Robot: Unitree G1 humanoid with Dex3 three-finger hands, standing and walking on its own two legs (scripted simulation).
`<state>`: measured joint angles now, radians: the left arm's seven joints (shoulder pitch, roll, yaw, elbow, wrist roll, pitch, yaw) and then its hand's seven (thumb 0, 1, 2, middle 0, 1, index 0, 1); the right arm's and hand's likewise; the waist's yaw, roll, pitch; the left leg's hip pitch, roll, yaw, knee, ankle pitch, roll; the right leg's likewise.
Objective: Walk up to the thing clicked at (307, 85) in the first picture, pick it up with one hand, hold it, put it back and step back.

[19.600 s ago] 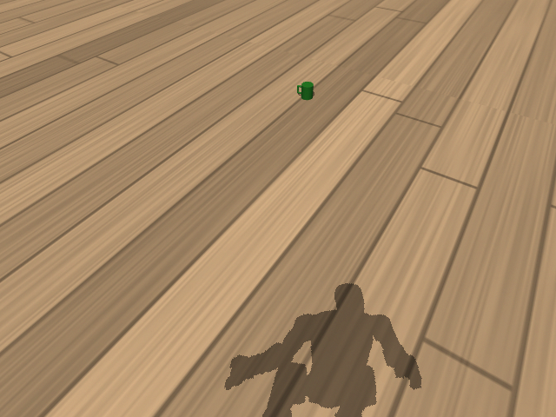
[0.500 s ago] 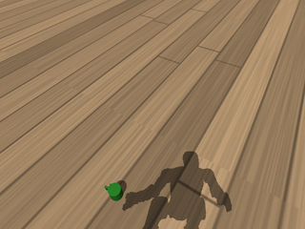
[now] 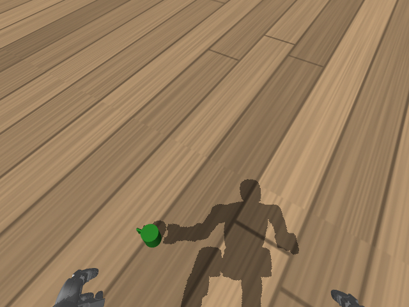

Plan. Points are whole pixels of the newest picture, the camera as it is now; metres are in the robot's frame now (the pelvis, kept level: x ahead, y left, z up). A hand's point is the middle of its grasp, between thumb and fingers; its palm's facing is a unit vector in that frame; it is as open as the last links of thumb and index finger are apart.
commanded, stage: rise first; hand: left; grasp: from above
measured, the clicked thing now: (148, 234) +0.47 +0.30 -0.72
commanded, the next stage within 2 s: none
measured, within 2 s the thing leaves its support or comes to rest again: neither
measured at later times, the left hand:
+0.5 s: hand out of the picture +0.14 +0.27 -0.21, palm faces -0.12 -0.89 -0.43, open 13.9 cm
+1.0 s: hand (104, 294) +0.18 +0.30 -0.31, palm faces -0.36 -0.69 -0.62, open 14.0 cm
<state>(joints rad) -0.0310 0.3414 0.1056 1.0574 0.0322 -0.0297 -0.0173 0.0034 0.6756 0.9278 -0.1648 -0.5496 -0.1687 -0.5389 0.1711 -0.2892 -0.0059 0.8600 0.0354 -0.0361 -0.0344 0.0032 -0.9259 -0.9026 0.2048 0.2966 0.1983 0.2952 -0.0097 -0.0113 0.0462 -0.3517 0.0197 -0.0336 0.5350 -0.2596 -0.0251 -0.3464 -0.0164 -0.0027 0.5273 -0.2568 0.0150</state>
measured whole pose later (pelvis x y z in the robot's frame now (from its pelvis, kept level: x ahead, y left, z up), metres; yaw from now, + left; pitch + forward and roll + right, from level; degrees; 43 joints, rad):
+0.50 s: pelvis +0.00 +0.01 -0.07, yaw -1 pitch +15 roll -2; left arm 0.19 0.33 0.15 0.57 0.21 0.17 -0.01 -0.01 -0.49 1.00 -0.07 -1.08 -0.07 -1.07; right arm 0.19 -0.24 -0.04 0.60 0.01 -0.11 -0.03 0.01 -0.90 -0.90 0.21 0.30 0.20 0.29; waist -0.02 -0.01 -0.09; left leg -0.83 0.02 -0.04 1.07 -0.51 -0.01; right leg -0.81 -0.01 0.00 1.02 -0.48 0.03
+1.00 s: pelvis -0.03 +0.01 -0.18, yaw -1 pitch +28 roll -2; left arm 0.03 0.45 0.15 0.58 0.46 0.04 -0.01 -0.01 -0.51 0.95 -0.07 -1.10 -0.09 -1.08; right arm 0.13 -0.27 -0.03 0.56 0.00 -0.20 0.00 0.01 -0.90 -0.90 0.21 0.30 0.20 0.30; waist -0.03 0.00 -0.17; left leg -1.39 0.01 -0.06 1.56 -0.65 -0.02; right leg -1.37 -0.01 0.00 1.52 -0.63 0.03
